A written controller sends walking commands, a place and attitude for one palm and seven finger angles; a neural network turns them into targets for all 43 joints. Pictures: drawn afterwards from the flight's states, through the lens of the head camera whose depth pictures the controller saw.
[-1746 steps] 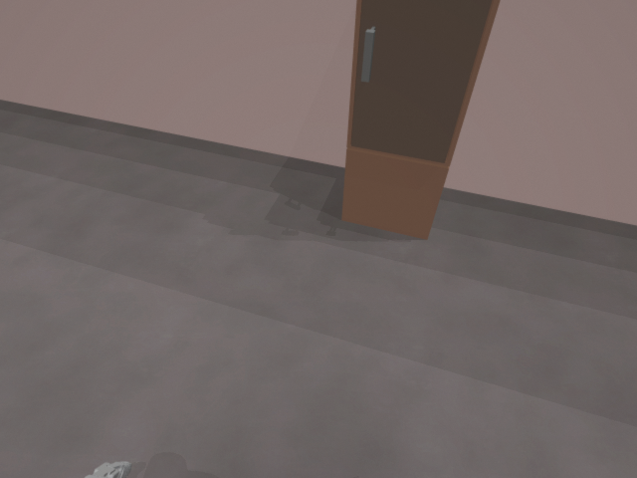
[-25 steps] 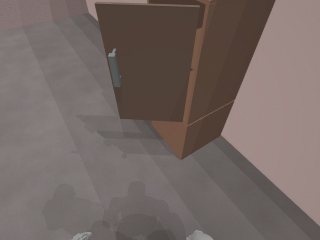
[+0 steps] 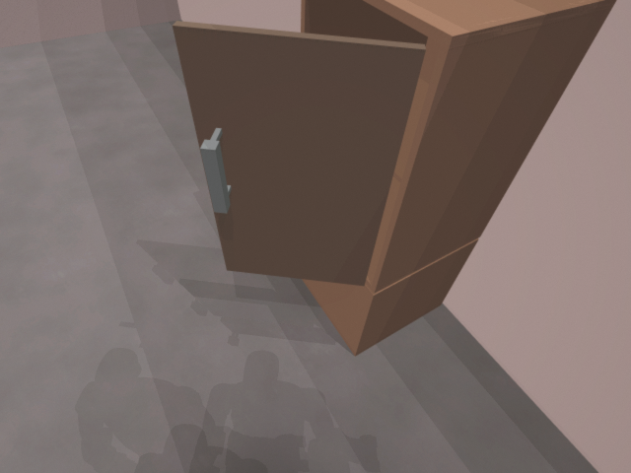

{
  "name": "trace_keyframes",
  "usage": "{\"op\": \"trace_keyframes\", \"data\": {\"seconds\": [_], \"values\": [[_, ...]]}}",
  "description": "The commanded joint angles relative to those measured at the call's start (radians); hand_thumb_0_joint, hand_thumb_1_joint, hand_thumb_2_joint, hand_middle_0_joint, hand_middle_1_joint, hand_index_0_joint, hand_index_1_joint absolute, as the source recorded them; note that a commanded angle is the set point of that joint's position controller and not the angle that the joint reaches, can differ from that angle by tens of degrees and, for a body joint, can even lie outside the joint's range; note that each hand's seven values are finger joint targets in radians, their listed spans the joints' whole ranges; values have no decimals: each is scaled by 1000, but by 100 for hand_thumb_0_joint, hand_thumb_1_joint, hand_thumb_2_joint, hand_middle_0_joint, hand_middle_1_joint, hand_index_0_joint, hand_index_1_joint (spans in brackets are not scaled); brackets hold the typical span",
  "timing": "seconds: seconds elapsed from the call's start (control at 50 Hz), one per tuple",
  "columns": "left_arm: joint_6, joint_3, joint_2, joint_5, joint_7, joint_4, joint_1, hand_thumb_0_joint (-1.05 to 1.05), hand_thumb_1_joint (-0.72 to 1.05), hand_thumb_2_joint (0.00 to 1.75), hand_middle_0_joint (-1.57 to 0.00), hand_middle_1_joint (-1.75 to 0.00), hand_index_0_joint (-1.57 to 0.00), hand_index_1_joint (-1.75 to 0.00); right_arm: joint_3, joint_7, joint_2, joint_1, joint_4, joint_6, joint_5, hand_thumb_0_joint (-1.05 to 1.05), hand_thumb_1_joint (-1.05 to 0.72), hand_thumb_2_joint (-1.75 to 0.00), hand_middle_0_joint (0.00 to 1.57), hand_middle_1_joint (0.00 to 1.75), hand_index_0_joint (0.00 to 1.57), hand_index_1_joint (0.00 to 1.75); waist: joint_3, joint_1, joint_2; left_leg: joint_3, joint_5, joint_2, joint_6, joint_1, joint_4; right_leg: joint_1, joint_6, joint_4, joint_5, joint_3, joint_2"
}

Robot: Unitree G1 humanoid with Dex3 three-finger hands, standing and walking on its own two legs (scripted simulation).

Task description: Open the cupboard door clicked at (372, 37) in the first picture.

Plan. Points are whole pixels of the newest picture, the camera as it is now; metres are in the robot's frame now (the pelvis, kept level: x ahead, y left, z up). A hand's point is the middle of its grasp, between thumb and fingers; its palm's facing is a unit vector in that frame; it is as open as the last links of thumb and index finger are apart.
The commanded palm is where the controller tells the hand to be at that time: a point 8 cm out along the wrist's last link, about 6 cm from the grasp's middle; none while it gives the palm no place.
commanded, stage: come to a stop and stand still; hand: left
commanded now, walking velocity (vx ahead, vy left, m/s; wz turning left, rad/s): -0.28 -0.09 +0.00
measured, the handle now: (219, 171) +0.59 +0.22 +0.02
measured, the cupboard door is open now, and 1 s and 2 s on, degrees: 53 53 53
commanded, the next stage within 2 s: look again from close up in 1.22 s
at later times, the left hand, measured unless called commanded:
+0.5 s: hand out of the picture +0.03 +0.16 -0.16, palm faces +0.01 -0.96 -0.28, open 7.4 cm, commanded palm none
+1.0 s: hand out of the picture +0.00 +0.16 -0.17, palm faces +0.03 -0.98 -0.18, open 7.3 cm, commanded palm none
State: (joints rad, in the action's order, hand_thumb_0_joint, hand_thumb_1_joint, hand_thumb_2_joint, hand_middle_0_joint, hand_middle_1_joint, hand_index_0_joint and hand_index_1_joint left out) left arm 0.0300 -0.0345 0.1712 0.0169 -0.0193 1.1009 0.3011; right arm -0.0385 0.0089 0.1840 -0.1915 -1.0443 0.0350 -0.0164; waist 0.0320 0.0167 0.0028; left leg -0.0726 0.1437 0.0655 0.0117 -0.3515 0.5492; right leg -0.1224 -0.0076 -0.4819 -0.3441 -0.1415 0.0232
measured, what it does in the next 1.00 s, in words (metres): steps on the spot: right foot, then left foot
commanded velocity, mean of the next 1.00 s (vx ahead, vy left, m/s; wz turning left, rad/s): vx -0.03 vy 0.02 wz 0.00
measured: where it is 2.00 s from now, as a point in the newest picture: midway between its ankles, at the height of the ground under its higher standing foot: outside the picture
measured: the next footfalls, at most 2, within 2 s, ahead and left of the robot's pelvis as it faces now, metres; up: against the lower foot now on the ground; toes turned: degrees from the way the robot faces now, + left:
right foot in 0.42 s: -0.01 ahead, -0.16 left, +0.00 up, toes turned -4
left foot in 0.74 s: +0.02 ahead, +0.08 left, +0.00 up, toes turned +3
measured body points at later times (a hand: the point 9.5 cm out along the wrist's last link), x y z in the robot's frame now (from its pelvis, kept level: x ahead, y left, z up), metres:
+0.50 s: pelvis -0.02 -0.04 +0.00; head -0.01 -0.07 +0.45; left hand +0.03 +0.21 -0.14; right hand +0.01 -0.29 -0.16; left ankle +0.03 +0.10 -0.71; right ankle -0.05 -0.15 -0.73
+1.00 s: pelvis -0.01 -0.02 +0.01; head +0.00 -0.01 +0.46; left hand +0.00 +0.21 -0.16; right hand +0.04 -0.25 -0.14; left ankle -0.02 +0.08 -0.73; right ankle -0.05 -0.15 -0.73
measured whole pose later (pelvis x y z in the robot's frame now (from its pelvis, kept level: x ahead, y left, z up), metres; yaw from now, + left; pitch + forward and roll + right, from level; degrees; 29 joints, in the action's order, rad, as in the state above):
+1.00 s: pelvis -0.01 -0.02 +0.01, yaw -1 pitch +0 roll +0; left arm -0.02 -0.01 0.18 0.01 -0.02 1.11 0.25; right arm -0.01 0.03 0.16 -0.19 -1.08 0.00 -0.01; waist 0.02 0.02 -0.03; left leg -0.07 0.27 -0.01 -0.03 -0.18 0.45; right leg -0.14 -0.03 -0.44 -0.29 -0.04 0.05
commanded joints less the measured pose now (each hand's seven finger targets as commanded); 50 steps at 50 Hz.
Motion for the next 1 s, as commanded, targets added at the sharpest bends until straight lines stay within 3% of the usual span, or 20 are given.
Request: {"op": "trace_keyframes", "data": {"seconds": [0.0, 0.08, 0.12, 0.18, 0.26, 0.3, 0.34, 0.36, 0.38, 0.4, 0.44, 0.48, 0.6, 0.64, 0.68, 0.72, 0.74, 0.76, 0.82, 0.98], "values": [[-15, 8, 35, -7, -25, -36, 60, 0, 90, 90, -20, -30, -20, -30, -12, 26, 150, -125, -9, -14, -1, 0, -90, -90, 20, 30, 20, 30, -30, -26, 91, 179, -512, 224, -118, 165, -118, -103, 3, -11, -52, 57, 52], [-54, -1, 95, -9, -16, -42, 66, 0, 90, 90, -20, -30, -20, -30, -16, 51, 167, -73, 13, -29, 9, 0, -90, -90, 20, 30, 20, 30, -43, -29, 205, 212, -766, 242, -149, 227, -163, -152, -12, -177, -88, 73, 46], [-73, -14, 111, -7, -14, -64, 53, 0, 90, 90, -20, -30, -20, -30, -35, 63, 205, -98, 20, -40, 4, 0, -90, -90, 20, 30, 20, 30, -125, -49, 183, 237, -828, 309, -212, 304, -150, -236, -11, -409, -255, 124, 29], [-77, -30, 98, -3, -8, -99, 17, 0, 90, 90, -20, -30, -20, -30, -50, 65, 210, -53, 51, -48, -3, 0, -90, -90, 20, 30, 20, 30, -169, -45, 103, 215, -745, 315, -241, 326, -121, -323, -14, -527, -233, 164, 19], [-83, -37, 76, -1, -2, -133, 13, 0, 90, 90, -20, -30, -20, -30, -52, 56, 193, 4, 74, -49, -8, 0, -90, -90, 20, 30, 20, 30, -166, -23, 137, 177, -449, 279, -206, 215, -158, -257, -15, -452, -189, 145, 13], [-83, -38, 65, -2, 1, -131, 32, 0, 90, 90, -20, -30, -20, -30, -54, 43, 195, 40, 83, -55, -13, 0, -90, -90, 20, 30, 20, 30, -138, -9, 183, 178, -166, 255, -173, 103, -208, -153, -3, -308, -145, 110, 13], [-73, -39, 64, 1, 3, -99, 115, 0, 90, 90, -20, -30, -20, -30, -53, 31, 178, 61, 85, -66, -10, 0, -90, -90, 20, 30, 20, 30, -109, 32, 141, 148, 163, 180, -110, -37, -192, 19, 5, -68, 17, 68, -3], [-61, -41, 99, 9, -2, -85, 149, 0, 90, 90, -20, -30, -20, -30, -45, 25, 125, 51, 86, -70, -2, 0, -90, -90, 20, 30, 20, 30, -75, 46, -16, 93, 294, 79, -57, -123, -96, 77, 18, 101, 11, 146, 42], [-48, -44, 180, 19, -8, -96, 115, 0, 90, 90, -20, -30, -20, -30, -31, 11, 49, 50, 104, -79, 9, 0, -90, -90, 20, 30, 20, 30, -25, 31, -297, 6, 370, -41, 17, -181, 74, -28, 87, 303, -239, 437, 260], [-43, -36, 207, 13, -14, -138, 18, 0, 90, 90, -20, -30, -20, -30, -31, -2, 77, 94, 123, -85, 3, 0, -90, -90, 20, 30, 20, 30, 53, 37, -294, 60, 381, -30, 12, -121, 200, -237, 149, 405, -396, 525, 362], [-32, -29, 192, 14, -10, -168, -98, 0, 90, 90, -20, -30, -20, -30, -36, -17, 71, 51, 88, -82, -7, 0, -90, -90, 20, 30, 20, 30, 94, -13, -194, 74, 277, -37, 3, -87, 307, -310, 143, 370, -314, 445, 292], [-19, -23, 159, 4, -10, -155, -94, 0, 90, 90, -20, -30, -20, -30, -34, -15, 83, -8, 49, -78, -8, 0, -90, -90, 20, 30, 20, 30, 120, -22, -205, 75, 206, -26, 9, -111, 330, -214, 129, 318, -65, 352, 253], [-2, -42, 200, 7, -14, -99, 37, 0, 90, 90, -20, -30, -20, -30, -20, -2, 70, -23, 47, -49, 9, 0, -90, -90, 20, 30, 20, 30, -27, 39, -143, 32, 292, -57, 33, -91, 105, 142, 181, 127, 644, 309, 298], [-6, -43, 198, 1, -19, -80, 36, 0, 90, 90, -20, -30, -20, -30, -13, 7, 61, -52, 36, -46, 11, 0, -90, -90, 20, 30, 20, 30, -55, 27, -149, 21, 217, -70, 34, -7, -28, 144, 165, 61, 759, 286, 280], [-14, -36, 182, -9, -19, -76, 0, 0, 90, 90, -20, -30, -20, -30, -9, 13, 62, -97, 14, -41, 12, 0, -90, -90, 20, 30, 20, 30, -47, -1, -152, 23, 20, -68, 20, 142, -171, 43, 110, 14, 694, 240, 223], [-22, -24, 131, -15, -16, -79, 6, 0, 90, 90, -20, -30, -20, -30, -16, 23, 125, -111, 7, -30, 6, 0, -90, -90, 20, 30, 20, 30, -99, 6, -1, 128, -350, 71, -37, 285, -119, -77, 45, -27, 440, 168, 132], [-28, -16, 107, -12, -21, -78, 7, 0, 90, 90, -20, -30, -20, -30, -16, 29, 141, -108, 11, -33, 4, 0, -90, -90, 20, 30, 20, 30, -98, 6, 16, 150, -380, 113, -72, 263, -110, -77, 29, 1, 285, 145, 98], [-34, -12, 92, -4, -23, -76, -1, 0, 90, 90, -20, -30, -20, -30, -15, 29, 139, -100, 8, -38, 4, 0, -90, -90, 20, 30, 20, 30, -59, 7, -27, 144, -274, 118, -78, 211, -121, -73, 25, 33, 179, 140, 77], [-43, -4, 97, -9, -14, -55, -25, 0, 90, 90, -20, -30, -20, -30, -1, 33, 119, -76, -7, -36, 5, 0, -90, -90, 20, 30, 20, 30, -1, 1, 108, 142, -187, 80, -64, 163, -192, -59, 22, 47, 147, 140, 73], [-29, 13, 92, -5, -9, -12, -13, 0, 90, 90, -20, -30, -20, -30, 9, 31, 99, -75, -27, -25, 7, 0, -90, -90, 20, 30, 20, 30, 0, -12, -15, 111, -108, 46, -37, 201, -199, -53, 22, 127, 222, 170, 93]]}}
